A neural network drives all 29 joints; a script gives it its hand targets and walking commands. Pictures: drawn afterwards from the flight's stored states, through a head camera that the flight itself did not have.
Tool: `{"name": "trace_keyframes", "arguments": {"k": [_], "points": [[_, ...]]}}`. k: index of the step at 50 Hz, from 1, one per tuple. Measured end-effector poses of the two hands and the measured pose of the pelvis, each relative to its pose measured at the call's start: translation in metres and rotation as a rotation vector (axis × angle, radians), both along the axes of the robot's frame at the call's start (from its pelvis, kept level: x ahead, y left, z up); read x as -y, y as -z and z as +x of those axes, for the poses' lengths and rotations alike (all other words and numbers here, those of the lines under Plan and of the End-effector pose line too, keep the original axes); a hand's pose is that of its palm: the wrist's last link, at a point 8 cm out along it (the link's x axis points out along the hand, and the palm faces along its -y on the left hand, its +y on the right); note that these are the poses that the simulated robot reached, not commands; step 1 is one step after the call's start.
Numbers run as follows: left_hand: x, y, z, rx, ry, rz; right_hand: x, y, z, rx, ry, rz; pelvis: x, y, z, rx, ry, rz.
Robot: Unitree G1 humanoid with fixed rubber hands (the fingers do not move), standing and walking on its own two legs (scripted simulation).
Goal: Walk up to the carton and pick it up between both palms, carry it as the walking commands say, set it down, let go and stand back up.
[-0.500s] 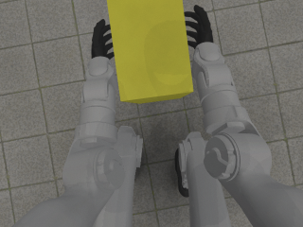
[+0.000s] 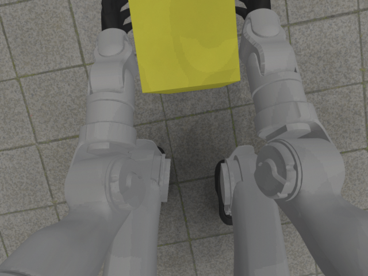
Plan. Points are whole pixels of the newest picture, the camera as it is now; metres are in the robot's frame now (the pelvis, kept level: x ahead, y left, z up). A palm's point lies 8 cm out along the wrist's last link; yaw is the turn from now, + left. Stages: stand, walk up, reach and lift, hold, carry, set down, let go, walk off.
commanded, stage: set down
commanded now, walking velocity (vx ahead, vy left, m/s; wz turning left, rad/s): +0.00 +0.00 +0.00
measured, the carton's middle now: (185, 18) +0.56 +0.05 -0.21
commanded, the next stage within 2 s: none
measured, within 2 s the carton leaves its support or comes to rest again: neither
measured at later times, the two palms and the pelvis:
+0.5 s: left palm (121, 25) +0.53 +0.16 -0.16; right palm (252, 16) +0.55 -0.07 -0.15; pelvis +0.00 +0.00 -0.02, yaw +0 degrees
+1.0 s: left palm (122, 21) +0.54 +0.16 -0.17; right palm (248, 25) +0.55 -0.07 -0.19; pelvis +0.00 +0.00 -0.04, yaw +1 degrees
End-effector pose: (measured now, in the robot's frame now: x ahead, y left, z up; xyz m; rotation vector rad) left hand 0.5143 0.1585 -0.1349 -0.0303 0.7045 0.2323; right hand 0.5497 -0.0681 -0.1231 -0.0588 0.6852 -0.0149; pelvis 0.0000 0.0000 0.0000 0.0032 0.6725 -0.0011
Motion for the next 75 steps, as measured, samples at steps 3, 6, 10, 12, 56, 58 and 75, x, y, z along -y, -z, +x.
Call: {"name": "trace_keyframes", "arguments": {"k": [3, 6, 10, 12, 56, 58, 75], "points": [[0.0, 0.01, 0.003, 0.001, 0.002, -0.002, 0.0, 0.01, 0.003, 0.001, 0.002, 0.001, 0.0, 0.006, 0.0, 0.006, 0.001, 0.001], [0.0, 0.017, 0.007, -0.002, 0.007, -0.002, 0.001, 0.018, 0.005, -0.002, 0.006, 0.004, 0.0, 0.012, 0.001, 0.013, 0.002, 0.002], [-0.001, 0.017, 0.015, 0.007, 0.013, 0.006, 0.0, 0.024, 0.008, 0.008, 0.009, 0.009, 0.001, 0.018, 0.002, 0.019, 0.001, 0.005], [-0.001, 0.017, 0.017, 0.01, 0.015, 0.007, 0.0, 0.025, 0.009, 0.01, 0.011, 0.011, 0.001, 0.02, 0.003, 0.019, 0.001, 0.006], [0.002, 0.043, 0.03, -0.026, 0.079, 0.036, 0.007, 0.071, -0.001, -0.042, 0.006, 0.022, 0.003, 0.039, 0.006, 0.004, 0.002, 0.015], [0.002, 0.043, 0.031, -0.026, 0.078, 0.033, 0.008, 0.072, 0.0, -0.041, 0.005, 0.027, 0.003, 0.039, 0.007, 0.003, 0.003, 0.016], [-0.002, 0.046, 0.031, -0.018, 0.08, 0.024, 0.006, 0.074, 0.002, -0.033, -0.017, 0.037, 0.005, 0.042, 0.008, 0.008, 0.005, 0.02]]}}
